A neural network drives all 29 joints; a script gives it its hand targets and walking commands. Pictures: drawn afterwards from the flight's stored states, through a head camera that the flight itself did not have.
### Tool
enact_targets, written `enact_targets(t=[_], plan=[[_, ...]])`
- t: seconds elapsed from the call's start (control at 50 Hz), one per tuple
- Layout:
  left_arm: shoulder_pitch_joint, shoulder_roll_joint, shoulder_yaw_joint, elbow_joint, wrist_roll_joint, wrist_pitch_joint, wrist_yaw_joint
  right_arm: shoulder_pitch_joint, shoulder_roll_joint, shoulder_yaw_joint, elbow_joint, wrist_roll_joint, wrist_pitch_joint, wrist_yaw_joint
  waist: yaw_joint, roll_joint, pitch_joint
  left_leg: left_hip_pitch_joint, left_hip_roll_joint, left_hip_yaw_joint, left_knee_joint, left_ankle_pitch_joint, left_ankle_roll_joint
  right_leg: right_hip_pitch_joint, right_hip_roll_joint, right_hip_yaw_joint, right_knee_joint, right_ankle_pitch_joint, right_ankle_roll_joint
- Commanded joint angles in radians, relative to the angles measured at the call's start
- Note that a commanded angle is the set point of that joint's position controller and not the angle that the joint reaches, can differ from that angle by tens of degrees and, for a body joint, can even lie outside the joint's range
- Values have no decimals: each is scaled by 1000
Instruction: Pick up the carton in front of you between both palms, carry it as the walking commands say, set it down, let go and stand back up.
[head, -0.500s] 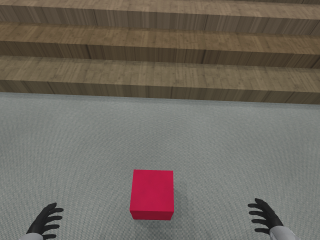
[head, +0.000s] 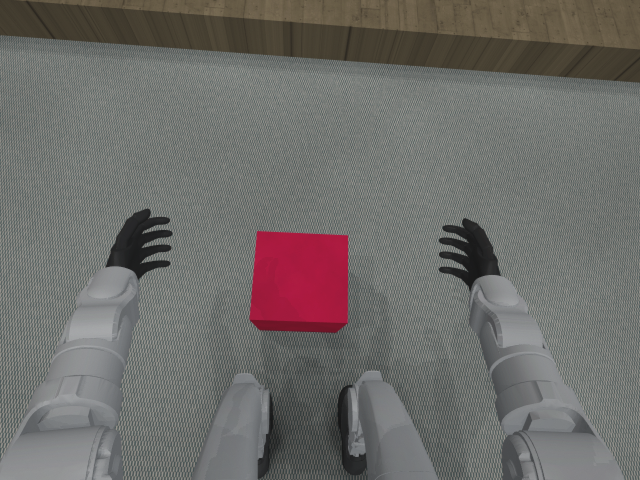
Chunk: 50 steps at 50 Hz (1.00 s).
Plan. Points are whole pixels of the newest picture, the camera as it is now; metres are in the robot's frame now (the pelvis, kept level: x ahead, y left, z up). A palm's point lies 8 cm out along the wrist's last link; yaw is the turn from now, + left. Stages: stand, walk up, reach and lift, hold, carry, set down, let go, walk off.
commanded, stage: reach and lift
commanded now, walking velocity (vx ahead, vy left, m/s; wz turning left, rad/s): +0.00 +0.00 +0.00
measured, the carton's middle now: (300, 286) +0.44 +0.01 -0.55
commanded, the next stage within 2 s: none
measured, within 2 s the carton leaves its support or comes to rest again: neither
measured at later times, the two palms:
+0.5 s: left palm (188, 231) +0.47 +0.20 -0.21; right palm (417, 242) +0.45 -0.18 -0.20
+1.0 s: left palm (215, 272) +0.45 +0.20 -0.43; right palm (386, 277) +0.43 -0.18 -0.43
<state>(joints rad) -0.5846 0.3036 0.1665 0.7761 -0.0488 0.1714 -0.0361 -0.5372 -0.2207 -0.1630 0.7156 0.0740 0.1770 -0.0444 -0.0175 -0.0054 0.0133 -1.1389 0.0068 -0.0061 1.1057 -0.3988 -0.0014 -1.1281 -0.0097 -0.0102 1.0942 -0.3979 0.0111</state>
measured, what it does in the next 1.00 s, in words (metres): lowers itself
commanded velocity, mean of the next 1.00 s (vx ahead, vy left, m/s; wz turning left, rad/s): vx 0.00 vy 0.00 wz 0.00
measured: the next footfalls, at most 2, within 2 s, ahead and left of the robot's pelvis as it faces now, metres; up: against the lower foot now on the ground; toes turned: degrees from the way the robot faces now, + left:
none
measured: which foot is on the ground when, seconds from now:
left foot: down 0.00-1.00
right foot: down 0.00-1.00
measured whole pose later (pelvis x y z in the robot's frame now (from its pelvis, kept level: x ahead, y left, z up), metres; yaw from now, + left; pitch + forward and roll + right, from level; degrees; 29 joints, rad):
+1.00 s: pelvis -0.06 +0.00 -0.27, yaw -1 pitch +42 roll -1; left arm -1.24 0.38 0.09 1.07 -0.21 0.03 0.08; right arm -1.19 -0.27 -0.12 1.00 0.21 0.03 -0.16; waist -0.01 -0.01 0.16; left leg -2.25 0.01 -0.02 2.02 -0.51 -0.01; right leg -2.24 0.00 -0.01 2.01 -0.51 0.01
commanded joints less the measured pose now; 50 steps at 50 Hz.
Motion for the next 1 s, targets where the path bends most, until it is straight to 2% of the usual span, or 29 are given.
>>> enact_targets(t=[0.0,0.08,0.14,0.26,0.42,0.52,0.6,0.66,0.72,0.78,0.88,0.98], plan=[[-343,136,38,-50,-12,-25,9,-317,-110,-45,-62,9,-24,-18,-3,47,-702,269,-55,1,-77,254,-29,192,60,-7,-68,242,30],[-562,142,46,31,-15,-26,16,-520,-107,-65,-1,10,-20,-35,-9,44,-797,187,-57,11,-65,120,-29,106,63,-22,-46,117,31],[-673,139,62,100,-4,-31,21,-630,-98,-89,49,-4,-24,-46,-8,46,-854,146,-57,14,-53,71,-25,47,64,-31,-28,64,30],[-732,113,115,149,58,-66,33,-672,-77,-148,79,-63,-63,-52,-4,43,-982,139,-70,8,-45,145,-21,0,76,-38,-21,120,30],[-662,36,144,175,94,-145,48,-621,-32,-183,141,-98,-153,-33,-3,46,-912,-87,-67,-5,127,240,-25,-283,77,-31,140,184,35],[-608,36,98,155,45,-178,72,-568,-41,-148,149,-54,-192,-38,4,45,-970,-215,-68,-18,305,357,-24,-418,78,-28,320,282,35],[-613,80,35,78,-27,-193,93,-570,-80,-77,83,18,-208,-56,10,53,-1130,-211,-62,-17,448,459,-26,-432,77,-29,457,377,36],[-629,110,-5,23,-78,-191,104,-590,-106,-28,33,68,-205,-73,13,53,-1226,-209,-59,-8,541,478,-28,-423,77,-36,546,397,38],[-666,145,-20,-28,-110,-182,110,-635,-132,1,-21,103,-190,-88,12,48,-1283,-231,-57,6,606,427,-29,-393,77,-44,612,365,37],[-709,172,-27,-7,-129,-165,113,-685,-136,11,-13,122,-168,-101,15,37,-1216,-330,-52,22,647,291,-32,-408,73,-44,660,264,34],[-812,181,-49,135,-155,-153,116,-787,-129,19,116,132,-152,-113,20,25,-980,-513,-31,22,703,59,-26,-522,51,-25,712,61,28],[-919,198,-82,273,-178,-170,119,-903,-157,34,253,145,-167,-114,15,20,-851,-608,-12,6,767,-26,-21,-570,36,-6,779,-3,25]])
